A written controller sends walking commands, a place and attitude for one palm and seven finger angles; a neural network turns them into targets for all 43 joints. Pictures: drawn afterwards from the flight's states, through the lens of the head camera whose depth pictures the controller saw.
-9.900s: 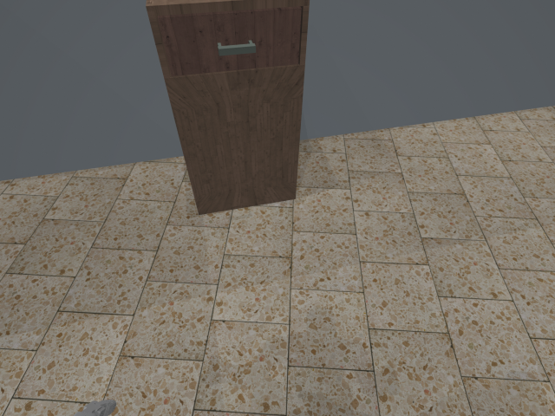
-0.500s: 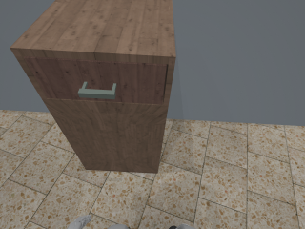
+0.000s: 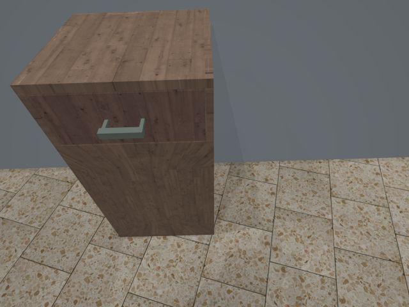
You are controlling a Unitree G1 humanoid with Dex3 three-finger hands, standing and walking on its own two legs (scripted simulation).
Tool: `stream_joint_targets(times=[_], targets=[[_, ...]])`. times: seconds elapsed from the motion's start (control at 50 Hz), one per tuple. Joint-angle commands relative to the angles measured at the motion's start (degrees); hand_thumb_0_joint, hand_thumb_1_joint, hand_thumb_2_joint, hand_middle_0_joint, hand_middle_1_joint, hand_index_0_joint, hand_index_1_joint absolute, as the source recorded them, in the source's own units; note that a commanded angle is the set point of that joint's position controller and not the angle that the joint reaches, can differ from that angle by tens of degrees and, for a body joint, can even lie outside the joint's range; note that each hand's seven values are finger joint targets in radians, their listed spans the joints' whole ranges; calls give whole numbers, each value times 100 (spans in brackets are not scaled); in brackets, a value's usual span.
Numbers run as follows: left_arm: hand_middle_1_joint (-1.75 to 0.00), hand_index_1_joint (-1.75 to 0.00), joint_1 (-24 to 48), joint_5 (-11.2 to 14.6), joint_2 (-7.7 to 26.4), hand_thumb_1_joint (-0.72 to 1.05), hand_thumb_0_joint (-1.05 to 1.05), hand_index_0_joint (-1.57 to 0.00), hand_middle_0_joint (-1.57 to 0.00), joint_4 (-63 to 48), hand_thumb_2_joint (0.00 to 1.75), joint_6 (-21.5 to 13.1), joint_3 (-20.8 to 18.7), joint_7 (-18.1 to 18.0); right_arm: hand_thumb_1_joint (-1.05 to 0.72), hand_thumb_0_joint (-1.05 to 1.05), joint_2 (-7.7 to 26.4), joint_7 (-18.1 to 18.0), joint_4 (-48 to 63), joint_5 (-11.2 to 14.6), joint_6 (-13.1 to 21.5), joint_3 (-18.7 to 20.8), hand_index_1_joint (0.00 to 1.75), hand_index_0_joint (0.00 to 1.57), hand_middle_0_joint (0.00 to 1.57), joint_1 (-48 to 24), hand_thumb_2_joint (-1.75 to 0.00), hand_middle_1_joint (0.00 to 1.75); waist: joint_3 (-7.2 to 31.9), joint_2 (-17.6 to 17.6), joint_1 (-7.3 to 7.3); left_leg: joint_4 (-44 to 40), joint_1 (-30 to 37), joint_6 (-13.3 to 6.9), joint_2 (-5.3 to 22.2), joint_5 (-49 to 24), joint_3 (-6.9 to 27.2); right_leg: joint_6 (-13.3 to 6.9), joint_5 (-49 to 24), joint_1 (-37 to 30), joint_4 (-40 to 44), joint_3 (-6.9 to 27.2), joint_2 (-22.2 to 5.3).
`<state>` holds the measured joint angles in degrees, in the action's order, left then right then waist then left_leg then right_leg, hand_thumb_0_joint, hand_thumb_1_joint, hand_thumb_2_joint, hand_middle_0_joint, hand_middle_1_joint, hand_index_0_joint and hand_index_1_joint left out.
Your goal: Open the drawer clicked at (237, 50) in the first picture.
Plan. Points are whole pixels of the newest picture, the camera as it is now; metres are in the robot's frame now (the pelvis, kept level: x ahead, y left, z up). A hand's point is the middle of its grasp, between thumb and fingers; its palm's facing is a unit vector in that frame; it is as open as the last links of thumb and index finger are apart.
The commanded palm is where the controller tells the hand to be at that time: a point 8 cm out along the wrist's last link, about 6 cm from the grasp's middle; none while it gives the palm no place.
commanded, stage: come to a stop and stand still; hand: left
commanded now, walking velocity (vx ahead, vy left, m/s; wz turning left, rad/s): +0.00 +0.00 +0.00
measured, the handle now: (122, 127) +0.54 +0.25 +0.03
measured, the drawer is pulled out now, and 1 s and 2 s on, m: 0.00 0.00 0.00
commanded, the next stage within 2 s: look again from close up in 0.52 s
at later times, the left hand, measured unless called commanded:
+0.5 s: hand out of the picture +0.03 +0.15 -0.17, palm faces +0.03 -0.98 -0.20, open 7.3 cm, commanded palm none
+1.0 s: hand out of the picture +0.03 +0.16 -0.17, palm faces +0.02 -0.98 -0.19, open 7.4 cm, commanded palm none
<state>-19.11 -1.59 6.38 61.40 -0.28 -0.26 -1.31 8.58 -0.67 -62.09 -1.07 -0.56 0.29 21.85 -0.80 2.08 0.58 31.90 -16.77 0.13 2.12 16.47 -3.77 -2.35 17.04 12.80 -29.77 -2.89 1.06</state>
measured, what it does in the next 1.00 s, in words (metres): steps on the spot: left foot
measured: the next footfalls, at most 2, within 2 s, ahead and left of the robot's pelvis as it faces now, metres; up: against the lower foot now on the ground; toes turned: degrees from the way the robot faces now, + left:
left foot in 0.20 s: +0.03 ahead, +0.09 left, +0.00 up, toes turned +3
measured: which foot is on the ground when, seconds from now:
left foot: up 0.00-0.18, down 0.20-1.00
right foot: down 0.00-1.00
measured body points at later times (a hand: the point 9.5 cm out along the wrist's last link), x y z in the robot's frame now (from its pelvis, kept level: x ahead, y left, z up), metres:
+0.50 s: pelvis +0.03 -0.02 +0.00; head +0.04 -0.02 +0.45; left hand +0.03 +0.20 -0.16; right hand +0.05 -0.24 -0.16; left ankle -0.01 +0.08 -0.73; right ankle -0.02 -0.09 -0.73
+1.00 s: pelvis +0.03 -0.01 +0.00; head +0.05 -0.01 +0.45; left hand +0.03 +0.21 -0.16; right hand +0.03 -0.22 -0.16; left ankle -0.01 +0.08 -0.73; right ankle -0.02 -0.09 -0.73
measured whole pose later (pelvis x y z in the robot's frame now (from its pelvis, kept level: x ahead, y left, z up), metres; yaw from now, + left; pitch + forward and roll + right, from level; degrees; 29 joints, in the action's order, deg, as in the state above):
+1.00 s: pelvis +0.03 -0.01 +0.00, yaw +0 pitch +0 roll +0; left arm -18.0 -0.8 8.2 62.5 -0.7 0.7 -2.3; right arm 8.0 -2.2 -66.0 -0.8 1.2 -2.0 16.3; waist -0.7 -0.3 -0.1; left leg 26.1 -7.6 -2.1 -1.0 18.6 -5.2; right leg -3.2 19.3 7.5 -26.6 -2.7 2.2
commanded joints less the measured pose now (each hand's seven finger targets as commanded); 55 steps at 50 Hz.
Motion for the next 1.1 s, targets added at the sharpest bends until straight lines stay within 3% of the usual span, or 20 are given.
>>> stream_joint_targets(times=[0.0, 0.04, 0.06, 0.08, 0.12, 0.14, 0.16, 0.18, 0.2, 0.24, 0.28, 0.38, 0.56, 0.72, 0.88, 1.08], targets=[[-30, -30, -95, 54, 906, 90, 0, -20, -20, -354, 90, -318, -79, -144, -90, 0, 333, 164, 556, -61, -4, 119, 30, 20, 20, -197, -90, 30, -628, -1013, 185, 1724, -764, -141, 56, 353, 215, -457, 1079, 772, 2062, 1669, -1333], [-30, -30, -55, 60, 813, 90, 0, -20, -20, -378, 90, -366, -90, -185, -90, 0, 266, 127, 515, -30, 54, 88, 30, 20, 20, -53, -90, 30, -210, -782, 209, 1705, -709, -160, 105, 380, 230, -660, -539, 207, 1669, 1405, -1301], [-30, -30, -82, 44, 807, 90, 0, -20, -20, -364, 90, -361, -93, -187, -90, 0, 199, 89, 511, -6, 94, 60, 30, 20, 20, -134, -90, 30, -70, -636, 139, 1344, -604, -146, 88, 585, 182, -765, -1273, -55, 1474, 1323, -1314], [-30, -30, -123, 30, 824, 90, 0, -20, -20, -362, 90, -356, -104, -189, -90, 0, 115, 64, 501, 12, 119, 32, 30, 20, 20, -150, -90, 30, 55, -479, 103, 888, -405, -148, 68, 693, 99, -794, -1939, -276, 1237, 1130, -1307], [-30, -30, -217, 65, 795, 90, 0, -20, -20, -268, 90, -328, -69, -164, -90, 0, 75, -15, 370, 23, 176, -16, 30, 20, 20, -54, -90, 30, 275, -614, 66, 106, 105, -122, -75, 325, 70, -637, -2495, -476, 918, 1009, -1092], [-30, -30, -209, 95, 795, 90, 0, -20, -20, -214, 90, -313, -52, -159, -90, 0, 108, -47, 263, 28, 196, -20, 30, 20, 20, 102, -90, 30, 311, -715, 115, -278, 365, -125, -62, 14, 110, -513, -2319, -462, 791, 960, -993], [-30, -30, -220, 114, 720, 90, 0, -20, -20, -176, 90, -298, -33, -160, -90, 0, 202, -76, 178, 27, 218, -19, 30, 20, 20, 173, -90, 30, 258, -527, 124, -552, 561, -161, 48, -315, 232, -381, -2152, -373, 666, 923, -873], [-30, -30, -254, 115, 595, 90, 0, -20, -20, -148, 90, -276, -8, -165, -90, 0, 264, -99, 127, 25, 260, -3, 30, 20, 20, 212, -90, 30, 121, -161, 97, -663, 691, -266, 328, -1021, 467, -242, -2003, -189, 522, 798, -709], [-30, -30, -346, 115, 563, 90, 0, -20, -20, -158, 90, -256, -20, -167, -90, 0, 377, -126, 110, 10, 254, -4, 30, 20, 20, 141, -90, 30, 52, 4, 0, -511, 665, -348, 487, -1384, 552, -148, -1812, -137, 539, 768, -607], [-30, -30, -312, 110, 691, 90, 0, -20, -20, -92, 90, -228, -34, -165, -90, 0, 354, -165, 18, 9, 241, -39, 30, 20, 20, -2, -90, 30, -76, 287, -21, -452, 568, -346, 469, -1752, 540, -109, -2057, -262, 468, 700, -648], [-30, -30, -341, 95, 709, 90, 0, -20, -20, -54, 90, -206, -36, -163, -90, 0, 325, -174, 12, 22, 202, -53, 30, 20, 20, -114, -90, 30, -367, 57, -31, -554, 431, -299, 441, -1401, 486, -96, -2048, -209, 570, 763, -665], [-30, -30, -313, 90, 766, 90, 0, -20, -20, -54, 90, -195, -26, -164, -90, 0, 382, -176, -31, 26, 182, -73, 30, 20, 20, -189, -90, 30, -389, -377, -12, -666, 401, -250, 372, -1058, 435, -55, -2295, -394, 672, 806, -732], [-30, -30, -349, 104, 848, 90, 0, -20, -20, -70, 90, -189, -35, -154, -90, 0, 545, -194, -78, 24, 213, -91, 30, 20, 20, -296, -90, 30, 1, -332, -51, -679, 700, -258, 396, -1485, 421, -62, -2772, -669, 591, 807, -782], [-30, -30, -336, 107, 811, 90, 0, -20, -20, -55, 90, -161, -23, -162, -90, 0, 534, -205, -187, 33, 213, -94, 30, 20, 20, -251, -90, 30, -94, -327, -48, -764, 762, -279, 425, -1627, 475, -78, -2574, -602, 590, 764, -747], [-30, -30, -292, 102, 734, 90, 0, -20, -20, -24, 90, -113, -6, -146, -90, 0, 503, -206, -274, 27, 221, -106, 30, 20, 20, -203, -90, 30, -321, -217, -52, -972, 725, -331, 461, -1472, 566, -106, -1756, -403, 636, 706, -676], [-30, -30, -307, 97, 730, 90, 0, -20, -20, -10, 90, -124, -13, -150, -90, 0, 501, -212, -304, 35, 247, -87, 30, 20, 20, -164, -90, 30, -219, -323, -54, -970, 786, -333, 453, -1628, 566, -102, -1982, -455, 619, 719, -717]])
